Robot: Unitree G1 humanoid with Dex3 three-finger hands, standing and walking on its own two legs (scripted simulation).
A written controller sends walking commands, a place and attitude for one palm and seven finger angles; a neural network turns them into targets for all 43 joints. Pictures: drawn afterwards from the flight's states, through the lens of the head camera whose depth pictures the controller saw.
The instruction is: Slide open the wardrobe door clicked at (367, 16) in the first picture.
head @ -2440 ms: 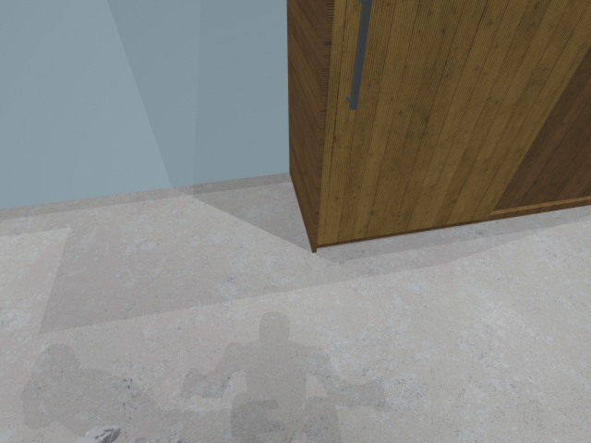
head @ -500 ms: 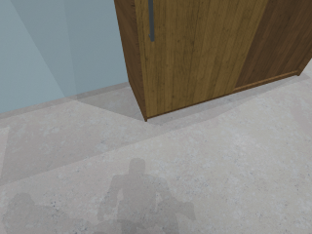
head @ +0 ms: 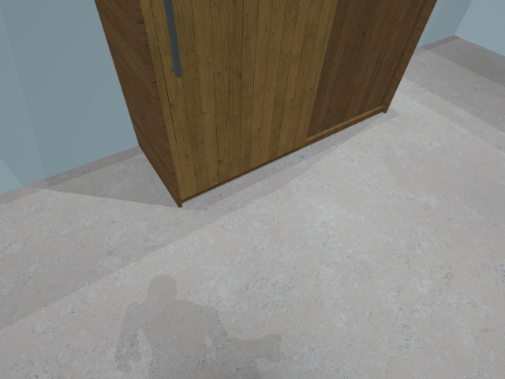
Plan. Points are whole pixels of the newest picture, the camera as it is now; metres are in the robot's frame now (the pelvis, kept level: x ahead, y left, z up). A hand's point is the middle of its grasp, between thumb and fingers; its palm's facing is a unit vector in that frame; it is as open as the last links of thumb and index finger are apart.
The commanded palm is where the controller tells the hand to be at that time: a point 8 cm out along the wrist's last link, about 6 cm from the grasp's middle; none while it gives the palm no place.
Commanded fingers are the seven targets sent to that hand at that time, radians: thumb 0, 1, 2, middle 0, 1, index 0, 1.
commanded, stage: walk to a spot facing it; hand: left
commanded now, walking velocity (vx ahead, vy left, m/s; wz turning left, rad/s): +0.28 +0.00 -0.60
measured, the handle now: (169, 30) +1.00 +0.33 +0.08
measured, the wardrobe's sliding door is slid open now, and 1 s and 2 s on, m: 0.00 0.00 0.00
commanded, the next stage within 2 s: turn to face it in 1.28 s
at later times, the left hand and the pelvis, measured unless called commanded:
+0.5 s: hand (247, 294) +0.32 +0.03 -0.18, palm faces -0.41 -0.89 -0.17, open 7.4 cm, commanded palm none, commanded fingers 0.00 0.90 0.90 -0.20 -0.30 -0.20 -0.30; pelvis +0.11 -0.08 -0.03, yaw -20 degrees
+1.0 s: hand (230, 274) +0.37 +0.08 -0.19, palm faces -0.39 -0.91 -0.15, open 7.3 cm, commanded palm none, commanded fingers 0.00 0.90 0.90 -0.20 -0.30 -0.20 -0.30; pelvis +0.31 -0.10 +0.00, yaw -28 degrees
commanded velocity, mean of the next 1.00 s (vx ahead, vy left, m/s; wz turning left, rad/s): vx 0.35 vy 0.00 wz -0.38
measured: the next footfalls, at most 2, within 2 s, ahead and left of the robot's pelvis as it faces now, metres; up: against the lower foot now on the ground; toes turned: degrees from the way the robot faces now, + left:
right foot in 0.44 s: +0.19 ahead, -0.21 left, +0.00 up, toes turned -26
left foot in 0.88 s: +0.41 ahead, -0.06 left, +0.00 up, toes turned -17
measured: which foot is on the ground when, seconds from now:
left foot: down 0.00-0.44, up 0.46-0.86, down 0.88-1.00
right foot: up 0.00-0.42, down 0.44-0.90, up 0.92-1.00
